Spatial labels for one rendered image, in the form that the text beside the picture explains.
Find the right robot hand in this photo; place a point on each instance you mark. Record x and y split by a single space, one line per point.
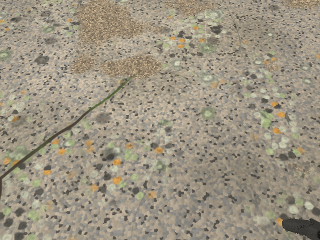
309 228

